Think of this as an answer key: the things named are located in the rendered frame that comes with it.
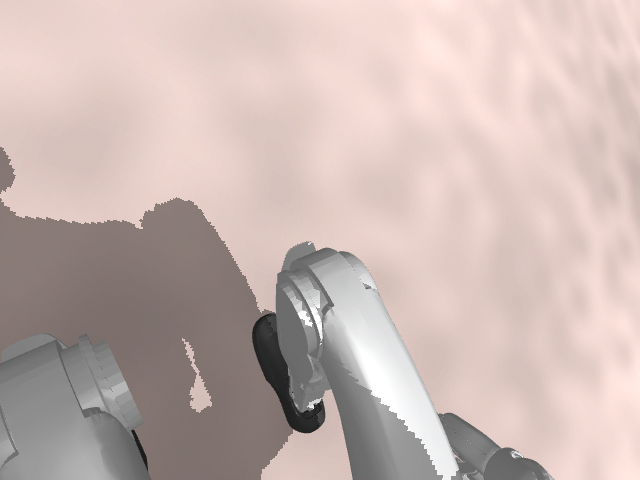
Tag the left robot foot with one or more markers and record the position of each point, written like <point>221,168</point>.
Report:
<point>140,448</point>

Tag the right robot foot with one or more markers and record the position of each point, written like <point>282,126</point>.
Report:
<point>275,370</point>

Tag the right robot hand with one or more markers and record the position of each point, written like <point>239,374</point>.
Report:
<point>469,444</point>

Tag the right robot arm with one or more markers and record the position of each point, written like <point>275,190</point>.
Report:
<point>509,464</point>

